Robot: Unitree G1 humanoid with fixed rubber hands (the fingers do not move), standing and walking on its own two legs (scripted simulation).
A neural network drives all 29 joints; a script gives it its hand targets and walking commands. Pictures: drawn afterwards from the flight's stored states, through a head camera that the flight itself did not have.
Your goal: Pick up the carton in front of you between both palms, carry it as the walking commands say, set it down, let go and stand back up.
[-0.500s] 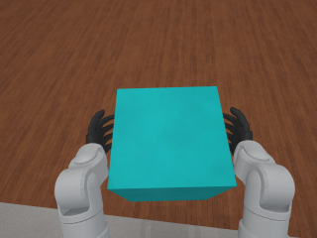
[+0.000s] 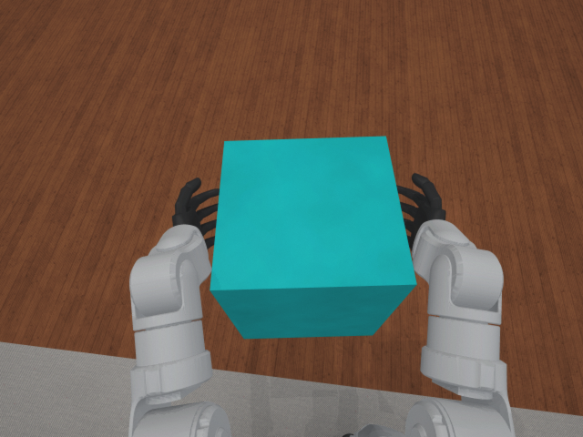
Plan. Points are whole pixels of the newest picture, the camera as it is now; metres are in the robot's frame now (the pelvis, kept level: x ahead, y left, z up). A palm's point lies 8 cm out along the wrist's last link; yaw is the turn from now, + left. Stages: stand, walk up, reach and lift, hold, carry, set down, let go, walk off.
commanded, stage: carry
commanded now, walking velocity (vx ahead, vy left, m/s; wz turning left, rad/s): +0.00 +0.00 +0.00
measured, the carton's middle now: (306, 249) +0.36 +0.00 +0.01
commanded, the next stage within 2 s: none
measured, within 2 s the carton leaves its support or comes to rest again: neither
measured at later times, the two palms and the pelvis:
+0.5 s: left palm (172, 244) +0.31 +0.16 +0.11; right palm (431, 240) +0.31 -0.14 +0.11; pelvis -0.01 +0.01 +0.00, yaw +0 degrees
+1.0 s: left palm (170, 284) +0.26 +0.15 +0.11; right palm (452, 278) +0.26 -0.15 +0.11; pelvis -0.05 +0.00 +0.00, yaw +0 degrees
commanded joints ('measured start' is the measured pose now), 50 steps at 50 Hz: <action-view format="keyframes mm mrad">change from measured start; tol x4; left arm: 1 -531 -850 -755 -176 -222 -21 -67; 6 -467 -751 -757 -230 -216 2 -52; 12 -377 -673 -697 -148 -175 48 -37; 17 -478 -717 -677 -126 -183 52 -41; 22 -456 -721 -650 -50 -170 53 -34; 28 -551 -766 -667 -83 -195 42 -39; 37 -504 -733 -638 -50 -169 50 -33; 50 -535 -738 -618 -26 -160 54 -29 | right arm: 1 -521 819 744 -161 222 -25 61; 5 -482 739 759 -228 236 -12 53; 11 -375 640 709 -153 196 32 32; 18 -486 682 671 -113 189 37 32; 23 -459 680 642 -56 162 38 23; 28 -528 721 650 -73 176 30 23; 50 -542 721 632 -17 169 41 12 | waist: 1 -15 22 -563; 18 -6 33 -427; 50 -4 -14 -393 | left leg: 1 195 89 -56 6 859 16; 10 164 93 -55 -24 776 4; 18 151 126 -61 -61 826 9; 23 134 125 -55 -57 708 15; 31 60 106 -62 -99 381 25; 50 -12 102 -83 -148 192 31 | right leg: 1 301 -54 74 13 658 -28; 10 325 -73 85 -5 689 -30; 17 236 -66 79 -8 468 -5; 21 247 -85 95 -5 487 -9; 50 226 -107 139 -128 243 -10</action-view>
